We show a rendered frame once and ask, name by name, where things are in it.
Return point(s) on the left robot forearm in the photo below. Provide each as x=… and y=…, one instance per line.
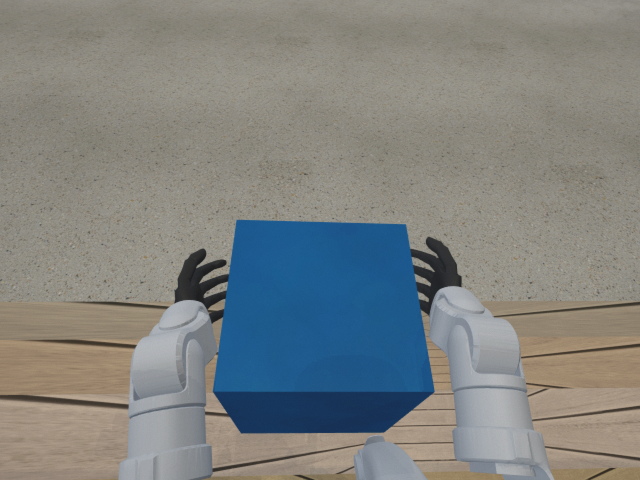
x=167, y=396

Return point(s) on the right robot hand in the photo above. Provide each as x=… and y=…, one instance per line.
x=445, y=274

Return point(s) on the left robot hand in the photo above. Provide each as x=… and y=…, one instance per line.
x=190, y=277

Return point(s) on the right robot forearm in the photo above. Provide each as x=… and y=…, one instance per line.
x=494, y=430

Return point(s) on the carton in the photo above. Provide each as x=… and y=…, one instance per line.
x=322, y=329

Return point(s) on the robot right thigh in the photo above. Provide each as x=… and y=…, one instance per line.
x=385, y=461

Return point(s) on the right robot shin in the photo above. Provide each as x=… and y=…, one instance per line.
x=374, y=439

